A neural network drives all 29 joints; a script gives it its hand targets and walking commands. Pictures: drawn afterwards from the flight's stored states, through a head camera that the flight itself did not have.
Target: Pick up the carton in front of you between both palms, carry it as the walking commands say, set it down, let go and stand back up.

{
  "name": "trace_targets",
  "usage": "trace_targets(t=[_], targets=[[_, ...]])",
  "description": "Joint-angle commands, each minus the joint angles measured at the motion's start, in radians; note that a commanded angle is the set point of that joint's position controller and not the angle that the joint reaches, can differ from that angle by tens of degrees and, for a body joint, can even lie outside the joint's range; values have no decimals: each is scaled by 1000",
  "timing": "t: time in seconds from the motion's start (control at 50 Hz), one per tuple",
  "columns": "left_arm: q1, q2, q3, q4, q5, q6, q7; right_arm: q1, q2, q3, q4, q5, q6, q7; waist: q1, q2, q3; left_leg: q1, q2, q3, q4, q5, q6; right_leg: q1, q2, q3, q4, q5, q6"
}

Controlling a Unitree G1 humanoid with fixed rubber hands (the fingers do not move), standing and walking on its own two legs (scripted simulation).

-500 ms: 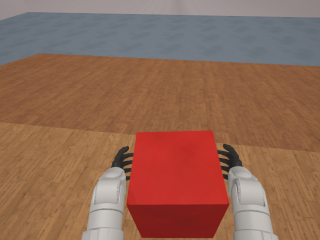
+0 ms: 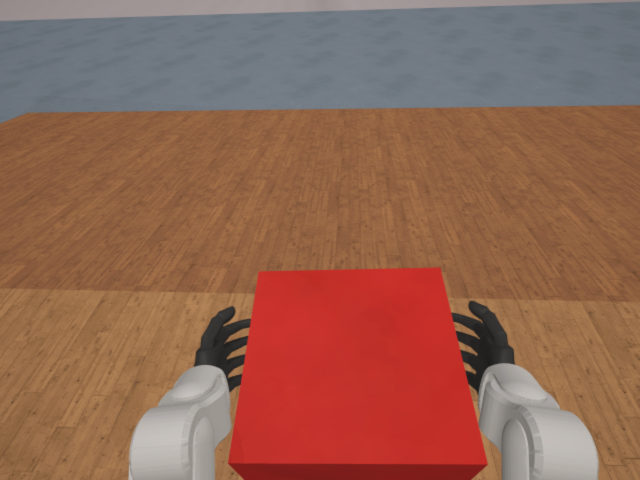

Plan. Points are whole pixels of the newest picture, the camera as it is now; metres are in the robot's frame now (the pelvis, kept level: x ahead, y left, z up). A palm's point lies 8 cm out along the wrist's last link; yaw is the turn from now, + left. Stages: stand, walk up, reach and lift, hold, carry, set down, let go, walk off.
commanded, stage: carry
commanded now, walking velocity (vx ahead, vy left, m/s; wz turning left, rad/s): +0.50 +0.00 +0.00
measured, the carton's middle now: (351, 396) +0.24 -0.01 +0.02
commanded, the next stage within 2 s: none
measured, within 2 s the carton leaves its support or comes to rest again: neither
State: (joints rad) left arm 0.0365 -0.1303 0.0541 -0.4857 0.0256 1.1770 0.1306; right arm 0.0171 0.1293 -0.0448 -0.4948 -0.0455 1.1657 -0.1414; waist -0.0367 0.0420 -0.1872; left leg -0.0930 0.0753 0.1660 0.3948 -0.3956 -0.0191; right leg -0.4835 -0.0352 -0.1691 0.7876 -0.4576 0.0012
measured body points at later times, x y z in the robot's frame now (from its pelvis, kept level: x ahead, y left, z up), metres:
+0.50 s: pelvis +0.31 +0.00 -0.01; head +0.29 -0.01 +0.44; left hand +0.54 +0.16 +0.08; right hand +0.56 -0.14 +0.08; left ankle +0.49 +0.10 -0.72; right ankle +0.11 -0.08 -0.73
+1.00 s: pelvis +0.65 +0.01 +0.00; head +0.62 +0.01 +0.45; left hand +0.88 +0.17 +0.10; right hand +0.89 -0.14 +0.11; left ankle +0.50 +0.08 -0.74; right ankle +0.81 -0.13 -0.70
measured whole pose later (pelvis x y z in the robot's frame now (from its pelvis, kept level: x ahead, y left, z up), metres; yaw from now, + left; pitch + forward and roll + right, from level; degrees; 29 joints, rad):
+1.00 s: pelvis +0.65 +0.01 +0.00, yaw +1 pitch +3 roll -1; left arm 0.08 -0.13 0.04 -0.59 0.04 1.19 0.12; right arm 0.04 0.13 -0.03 -0.58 -0.04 1.17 -0.13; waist -0.02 0.00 -0.14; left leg 0.07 0.03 0.24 0.23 -0.35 0.00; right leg -0.59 -0.12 -0.17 0.59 -0.03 0.00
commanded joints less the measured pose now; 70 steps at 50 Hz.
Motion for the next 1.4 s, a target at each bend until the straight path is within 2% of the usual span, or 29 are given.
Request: trace_targets(t=[0.0, 0.04, 0.06, 0.08, 0.1, 0.12, 0.18, 0.3, 0.42, 0.5, 0.52, 0.54, 0.56, 0.58, 0.62, 0.66, 0.76, 0.84, 0.96, 1.04, 1.06, 1.08, 1.1, 1.14, 1.16, 1.2, 1.26, 1.3, 1.38], targets=[[-399, -733, -566, -115, -220, -22, -61, -421, 732, 630, -145, 306, 1, 93, 25, 125, -26, 17, 165, -78, -93, 348, 106, 68, 33, -81, -246, 196, -16], [-332, -690, -548, -82, -193, -12, -44, -418, 667, 646, -163, 307, 8, 75, 41, 25, -134, -166, 107, 34, 118, 454, 44, 470, 61, -117, -305, 279, -36], [-307, -649, -522, -120, -169, -7, -32, -394, 652, 624, -137, 313, 21, 72, 83, -81, -179, -296, 59, 74, 368, 306, 1, 614, -115, 166, -454, 85, -65], [-347, -635, -525, -105, -180, 0, -21, -432, 614, 620, -193, 303, 25, 70, 89, -343, -170, -588, -58, 49, 670, 68, -27, 748, -355, 621, -535, 197, -187], [-303, -633, -515, -119, -183, 1, -19, -435, 629, 644, -210, 328, 34, 75, 78, -286, -202, -682, -32, -83, 804, -91, 0, 788, -414, 692, -562, 249, -238], [-367, -667, -531, -119, -198, 7, -25, -438, 623, 626, -172, 312, 39, 74, 82, -206, -141, -738, -10, -105, 898, -81, 25, 729, -382, 626, -551, 382, -264], [-429, -735, -616, -165, -253, 12, -63, -360, 730, 589, -80, 266, 32, 85, 51, -44, -87, -691, 82, -151, 743, 74, 38, 590, -317, 386, -570, 416, -158], [-410, -712, -648, -157, -280, 11, -126, -279, 721, 555, -61, 161, 2, 71, 51, -101, 31, -649, 20, -22, 442, 300, 27, 496, -223, 136, -636, 550, -105], [-371, -687, -622, -134, -248, 9, -116, -331, 732, 621, -106, 226, 14, 89, 42, -205, 63, -440, -29, 76, 155, 481, 74, 511, -178, -27, -641, 807, -84], [-349, -671, -600, -133, -248, 2, -108, -305, 711, 614, -127, 228, 17, 98, 11, -286, -49, -59, -122, 175, 106, 363, 83, 504, -138, -118, -226, 1023, -62], [-336, -659, -598, -133, -234, 4, -106, -310, 690, 599, -117, 236, 21, 97, -7, -151, -102, 132, -66, 114, 110, 202, 71, 371, -127, -66, -30, 852, -49], [-341, -656, -612, -171, -229, 11, -107, -277, 698, 604, -92, 215, 17, 103, -4, 73, -196, 306, 234, -392, 22, -51, 209, 95, -45, -62, 283, 517, -4], [-351, -660, -612, -153, -226, 16, -110, -299, 698, 591, -63, 238, 14, 109, 6, 291, -154, 316, 353, -683, -193, -58, 305, -115, 81, 25, 521, 31, 6], [-342, -694, -610, -130, -211, 5, -107, -337, 734, 626, -100, 272, 7, 119, 4, 181, -178, 275, 329, -630, -202, 65, 298, -127, 20, 157, 595, 21, -16], [-342, -798, -631, -116, -205, -16, -113, -378, 821, 655, -125, 296, -12, 145, 22, -12, -167, 126, 318, -436, -196, 106, 202, -112, -89, 184, 540, 123, -46], [-344, -839, -634, -106, -190, -40, -133, -377, 889, 676, -103, 275, -28, 159, 33, -3, -133, -36, 251, -261, -243, 62, 132, -12, -102, 145, 404, 202, -44], [-303, -831, -655, -74, -181, -50, -121, -299, 782, 643, -81, 254, -35, 165, 24, 111, -41, 26, 243, -159, -299, 53, 147, -176, -107, 72, 125, 295, -4], [-298, -791, -652, -98, -201, -44, -108, -299, 716, 627, -132, 249, -29, 144, 26, 44, 32, 16, 185, -61, -313, 133, 143, -182, -92, 17, -39, 407, 33], [-369, -673, -625, -168, -226, 2, -78, -354, 651, 605, -163, 267, 6, 104, 18, 90, 105, 83, 187, -9, -242, 382, 136, -87, -81, -12, -214, 447, -9], [-414, -586, -573, -154, -231, 21, -59, -411, 580, 579, -153, 253, 32, 71, 56, 60, -22, 43, 104, 104, 198, 631, 75, 287, 43, -123, -283, 286, -40], [-412, -572, -568, -116, -229, 28, -51, -382, 538, 560, -92, 233, 42, 61, 76, -28, -92, -194, 78, 94, 393, 580, 66, 537, -9, -59, -220, 248, -68], [-420, -539, -524, -90, -209, 27, -43, -455, 523, 575, -162, 243, 45, 52, 119, -325, -189, -457, -51, 87, 767, 348, 7, 707, -275, 478, -408, 91, -224], [-450, -557, -550, -104, -237, 28, -40, -441, 548, 559, -130, 242, 48, 52, 132, -384, -224, -647, -141, -54, 1025, -95, 6, 792, -368, 734, -551, 282, -310], [-586, -668, -598, -133, -288, 9, -56, -531, 640, 553, -114, 246, 26, 48, 115, -106, -219, -709, -37, -196, 1116, -78, 78, 724, -355, 543, -439, 467, -274], [-613, -698, -605, -85, -277, 2, -64, -563, 642, 528, -85, 232, 17, 56, 101, -68, -195, -682, 20, -218, 1024, -23, 92, 617, -357, 431, -425, 509, -227], [-692, -720, -616, -57, -291, -32, -74, -630, 702, 545, -24, 236, -12, 64, 58, -122, -176, -574, 35, -175, 803, 52, 75, 502, -278, 250, -457, 568, -155], [-746, -670, -556, 51, -258, -66, -64, -690, 663, 528, 76, 190, -48, 42, 52, -214, -118, -525, 1, -104, 562, 64, 66, 414, -257, 144, -446, 625, -186], [-812, -645, -546, 100, -247, -81, -46, -692, 625, 478, 156, 152, -65, 21, 53, -225, -113, -446, -36, -58, 345, 199, 71, 391, -207, 28, -409, 721, -141], [-910, -585, -477, 192, -186, -95, -2, -787, 594, 421, 259, 158, -78, 7, 35, -111, -149, -231, -116, 54, 119, 554, 66, 363, -146, -65, -178, 647, -82]])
